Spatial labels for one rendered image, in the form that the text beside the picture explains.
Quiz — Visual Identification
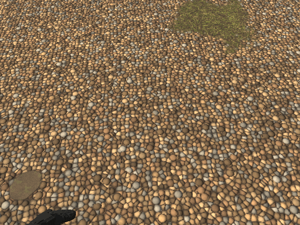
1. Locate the robot left hand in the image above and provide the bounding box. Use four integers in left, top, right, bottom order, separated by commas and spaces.
25, 209, 76, 225

